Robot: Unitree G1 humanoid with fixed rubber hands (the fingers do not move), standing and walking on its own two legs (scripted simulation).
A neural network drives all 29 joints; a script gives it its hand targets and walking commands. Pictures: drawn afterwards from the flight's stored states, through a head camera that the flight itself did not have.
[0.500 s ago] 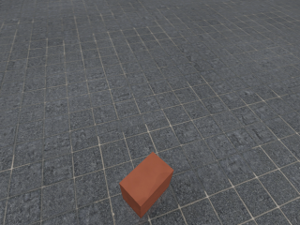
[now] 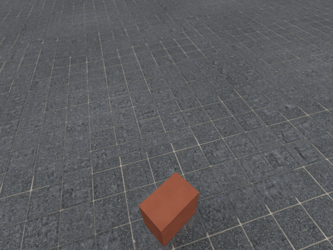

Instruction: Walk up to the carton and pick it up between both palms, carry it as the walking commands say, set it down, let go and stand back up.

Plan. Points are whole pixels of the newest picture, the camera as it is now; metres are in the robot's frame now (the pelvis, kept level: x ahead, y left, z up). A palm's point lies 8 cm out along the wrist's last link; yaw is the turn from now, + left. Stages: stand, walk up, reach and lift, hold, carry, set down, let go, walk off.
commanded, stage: walk up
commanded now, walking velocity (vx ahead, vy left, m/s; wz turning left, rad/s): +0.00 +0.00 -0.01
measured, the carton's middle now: (170, 209) +0.47 +0.01 -0.63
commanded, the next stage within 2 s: none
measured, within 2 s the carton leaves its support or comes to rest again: neither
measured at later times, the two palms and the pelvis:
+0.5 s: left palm out of the picture +0.05 +0.25 -0.13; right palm out of the picture +0.03 -0.23 -0.13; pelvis +0.00 +0.01 +0.00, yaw +0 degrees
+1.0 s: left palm out of the picture +0.03 +0.21 -0.15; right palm out of the picture +0.14 -0.27 -0.12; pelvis +0.04 -0.03 -0.01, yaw +18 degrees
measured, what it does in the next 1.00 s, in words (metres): steps on the spot, turning left: left foot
